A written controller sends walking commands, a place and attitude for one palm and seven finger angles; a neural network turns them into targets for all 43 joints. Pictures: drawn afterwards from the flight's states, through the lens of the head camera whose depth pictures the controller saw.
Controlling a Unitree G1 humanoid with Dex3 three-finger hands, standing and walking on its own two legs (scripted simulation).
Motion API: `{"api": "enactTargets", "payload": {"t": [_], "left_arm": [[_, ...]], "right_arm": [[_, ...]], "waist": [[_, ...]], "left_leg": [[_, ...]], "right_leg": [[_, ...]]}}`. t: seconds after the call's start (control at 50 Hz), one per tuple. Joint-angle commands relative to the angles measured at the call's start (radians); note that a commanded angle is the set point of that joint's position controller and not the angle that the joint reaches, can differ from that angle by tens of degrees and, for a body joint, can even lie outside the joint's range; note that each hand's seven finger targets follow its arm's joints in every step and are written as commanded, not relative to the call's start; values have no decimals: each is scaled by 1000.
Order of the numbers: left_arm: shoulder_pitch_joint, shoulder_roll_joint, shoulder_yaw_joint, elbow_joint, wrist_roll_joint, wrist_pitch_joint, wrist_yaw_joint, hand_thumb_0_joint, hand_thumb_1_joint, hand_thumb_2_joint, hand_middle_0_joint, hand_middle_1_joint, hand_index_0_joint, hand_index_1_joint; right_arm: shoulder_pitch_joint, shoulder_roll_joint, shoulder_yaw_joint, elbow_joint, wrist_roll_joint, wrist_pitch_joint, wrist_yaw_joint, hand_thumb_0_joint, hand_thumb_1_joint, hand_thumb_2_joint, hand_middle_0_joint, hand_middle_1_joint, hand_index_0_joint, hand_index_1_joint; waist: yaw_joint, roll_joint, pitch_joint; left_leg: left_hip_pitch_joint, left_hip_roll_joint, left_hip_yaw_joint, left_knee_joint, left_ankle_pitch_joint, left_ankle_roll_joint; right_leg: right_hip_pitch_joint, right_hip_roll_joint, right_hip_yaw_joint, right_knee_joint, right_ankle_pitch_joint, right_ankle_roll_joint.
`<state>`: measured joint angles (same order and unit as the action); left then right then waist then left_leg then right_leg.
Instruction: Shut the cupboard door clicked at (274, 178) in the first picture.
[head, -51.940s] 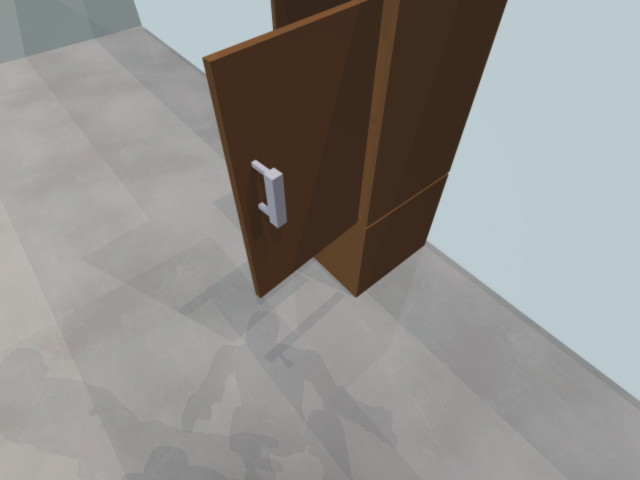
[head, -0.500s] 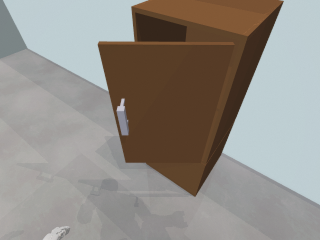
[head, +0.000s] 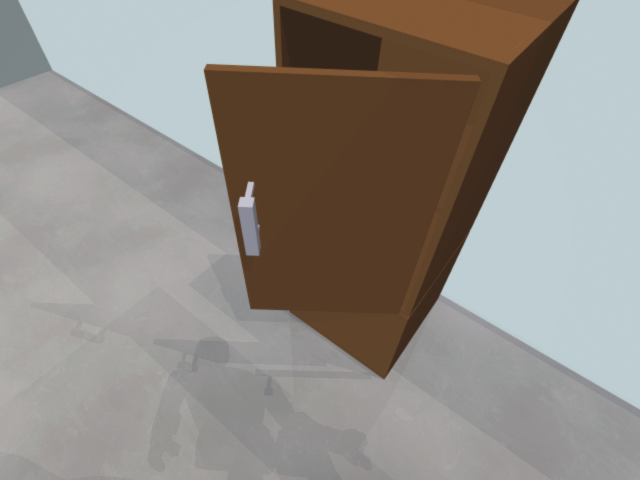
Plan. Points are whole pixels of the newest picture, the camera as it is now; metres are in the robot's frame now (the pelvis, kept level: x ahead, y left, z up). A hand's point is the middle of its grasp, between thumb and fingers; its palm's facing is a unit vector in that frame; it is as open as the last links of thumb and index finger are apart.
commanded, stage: look again from close up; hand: left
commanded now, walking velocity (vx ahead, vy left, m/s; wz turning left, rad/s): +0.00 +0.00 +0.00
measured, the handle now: (251, 218) +0.52 +0.15 -0.01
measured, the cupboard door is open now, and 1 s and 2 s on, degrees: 36 36 36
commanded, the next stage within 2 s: shuffle to correct the standing spot in 0.50 s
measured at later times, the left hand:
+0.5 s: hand out of the picture +0.08 +0.23 -0.16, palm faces -0.02 -0.95 -0.31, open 7.3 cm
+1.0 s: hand out of the picture +0.02 +0.14 -0.18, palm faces +0.02 -0.99 -0.17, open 7.3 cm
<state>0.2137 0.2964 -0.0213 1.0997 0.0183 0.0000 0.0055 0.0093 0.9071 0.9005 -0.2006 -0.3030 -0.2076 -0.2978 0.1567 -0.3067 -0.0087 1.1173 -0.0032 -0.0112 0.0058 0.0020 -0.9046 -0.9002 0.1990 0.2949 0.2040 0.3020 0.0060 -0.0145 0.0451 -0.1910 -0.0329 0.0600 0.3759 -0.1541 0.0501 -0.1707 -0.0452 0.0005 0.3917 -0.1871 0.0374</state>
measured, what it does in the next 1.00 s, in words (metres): shifts its weight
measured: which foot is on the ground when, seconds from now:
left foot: down 0.00-1.00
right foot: down 0.00-1.00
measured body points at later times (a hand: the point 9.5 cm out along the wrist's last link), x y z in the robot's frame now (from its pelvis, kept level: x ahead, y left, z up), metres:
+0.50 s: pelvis +0.01 +0.00 +0.00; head +0.02 +0.00 +0.45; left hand +0.08 +0.28 -0.14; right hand +0.09 -0.29 -0.13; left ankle +0.03 +0.09 -0.74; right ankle +0.02 -0.14 -0.74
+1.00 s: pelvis +0.05 -0.03 -0.01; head +0.06 -0.03 +0.44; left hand +0.02 +0.19 -0.17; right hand +0.04 -0.25 -0.17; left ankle +0.03 +0.09 -0.74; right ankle +0.02 -0.14 -0.74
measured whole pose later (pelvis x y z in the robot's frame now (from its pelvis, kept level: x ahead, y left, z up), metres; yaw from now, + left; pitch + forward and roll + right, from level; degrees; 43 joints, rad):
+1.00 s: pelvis +0.05 -0.03 -0.01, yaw +0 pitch -1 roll +0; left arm 0.34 0.16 0.00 1.12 0.02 0.02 0.01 0.01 0.91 0.90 -0.20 -0.30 -0.20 -0.30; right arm 0.27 -0.14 -0.01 1.16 -0.01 0.00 -0.03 0.00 -0.90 -0.90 0.20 0.29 0.20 0.30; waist 0.00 -0.02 0.02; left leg -0.18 0.01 0.04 0.47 -0.27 0.01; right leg -0.16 -0.01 -0.02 0.49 -0.31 -0.01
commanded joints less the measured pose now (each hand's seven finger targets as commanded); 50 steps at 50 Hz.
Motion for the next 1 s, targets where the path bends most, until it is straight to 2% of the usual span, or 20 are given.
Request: {"api": "enactTargets", "payload": {"t": [0.0,0.22,0.42,0.44,0.52,0.58,0.6,0.64,0.7,0.72,0.74,0.78,0.82,0.84,0.88,0.92,0.94,0.96,0.98], "left_arm": [[-33,195,39,-61,-1,-29,14,0,900,900,-200,-300,-200,-300],[-51,193,42,-61,-1,-32,15,0,900,900,-200,-300,-200,-300],[-74,200,44,-69,0,-29,14,0,900,900,-200,-300,-200,-300],[-70,202,45,-70,2,-31,14,0,900,900,-200,-300,-200,-300],[-78,204,45,-69,-1,-30,13,0,900,900,-200,-300,-200,-300],[-81,206,45,-67,0,-30,14,0,900,900,-200,-300,-200,-300],[-62,163,36,-55,-2,-25,15,0,900,900,-200,-300,-200,-300],[-8,75,15,-27,-5,-13,18,0,900,900,-200,-300,-200,-300],[26,61,13,-13,-3,-1,18,0,900,900,-200,-300,-200,-300],[35,57,14,-11,-2,2,17,0,900,900,-200,-300,-200,-300],[47,54,17,-11,1,3,16,0,900,900,-200,-300,-200,-300],[67,41,21,-11,4,7,13,0,900,900,-200,-300,-200,-300],[97,22,26,-17,7,9,8,0,900,900,-200,-300,-200,-300],[109,17,30,-20,8,10,6,0,900,900,-200,-300,-200,-300],[135,-4,37,-26,9,11,3,0,900,900,-200,-300,-200,-300],[173,-25,44,-26,7,4,4,0,900,900,-200,-300,-200,-300],[199,-30,43,-18,5,-3,9,0,900,900,-200,-300,-200,-300],[224,-29,45,-4,2,-12,19,0,900,900,-200,-300,-200,-300],[250,-24,44,11,-3,-23,28,0,900,900,-200,-300,-200,-300]], "right_arm": [[-47,-191,-43,-55,-2,-26,-9,0,-900,-900,200,300,200,300],[-61,-187,-40,-45,-3,-29,-11,0,-900,-900,200,300,200,300],[-78,-195,-38,-48,-4,-29,-9,0,-900,-900,200,300,200,300],[-81,-189,-39,-49,-4,-29,-10,0,-900,-900,200,300,200,300],[-81,-198,-36,-48,-4,-31,-11,0,-900,-900,200,300,200,300],[-84,-198,-33,-47,-3,-31,-11,0,-900,-900,200,300,200,300],[-69,-158,-23,-37,-6,-28,-11,0,-900,-900,200,300,200,300],[-28,-71,-2,-16,-9,-16,-12,0,-900,-900,200,300,200,300],[-5,-67,-3,-4,-12,-4,-13,0,-900,-900,200,300,200,300],[5,-72,-6,-4,-14,-2,-14,0,-900,-900,200,300,200,300],[11,-71,-11,-3,-14,1,-15,0,-900,-900,200,300,200,300],[30,-77,-19,-3,-14,2,-19,0,-900,-900,200,300,200,300],[55,-78,-32,-5,-14,2,-25,0,-900,-900,200,300,200,300],[70,-74,-37,-3,-14,1,-29,0,-900,-900,200,300,200,300],[102,-63,-47,-2,-14,-2,-39,0,-900,-900,200,300,200,300],[124,-37,-49,-1,-13,-6,-46,0,-900,-900,200,300,200,300],[121,-7,-42,0,-10,-9,-47,0,-900,-900,200,300,200,300],[119,30,-33,2,-9,-13,-48,0,-900,-900,200,300,200,300],[120,65,-22,1,-6,-14,-49,0,-900,-900,200,300,200,300]], "waist": [[-8,20,-37],[-8,13,-65],[-5,17,-57],[-2,0,-59],[-5,28,-78],[-4,18,-65],[-7,8,-81],[-8,2,-71],[-8,13,-17],[-10,34,-8],[-7,32,18],[-10,68,43],[-10,90,47],[-9,86,63],[-11,87,51],[-2,73,18],[6,22,7],[10,-33,-13],[5,-90,-36]], "left_leg": [[13,146,-155,-117,-110,-16],[52,150,-147,-97,24,-17],[52,152,-151,-117,18,-20],[61,151,-148,-108,47,-18],[72,153,-149,-112,73,-21],[70,154,-148,-115,84,-21],[82,156,-146,-118,75,-27],[87,159,-137,-117,35,-39],[56,166,-145,-127,-99,-42],[45,171,-153,-137,-149,-39],[32,181,-161,-143,-190,-32],[13,204,-185,-163,-243,-17],[18,226,-206,-160,-245,3],[20,239,-213,-152,-228,16],[38,255,-219,-111,-159,34],[26,236,-178,-30,-33,31],[2,195,-126,33,64,11],[-20,145,-63,113,137,-15],[-30,115,-24,138,105,-38]], "right_leg": [[-29,-80,82,-80,-53,-57],[-4,-86,76,-86,24,-54],[7,-85,73,-97,25,-50],[9,-86,73,-99,46,-51],[28,-88,69,-97,59,-49],[29,-89,66,-102,65,-49],[34,-86,58,-100,53,-41],[24,-77,46,-103,19,-24],[-10,-61,34,-80,-59,-23],[-18,-52,27,-62,-82,-24],[-34,-43,17,-46,-96,-26],[-59,-26,-7,4,-112,-27],[-88,-12,-26,47,-114,-30],[-105,-8,-33,60,-113,-32],[-125,-3,-34,85,-102,-36],[-80,-10,-15,60,-46,-46],[-22,-28,22,26,57,-56],[36,-68,70,7,238,-71],[77,-106,98,4,457,-79]]}}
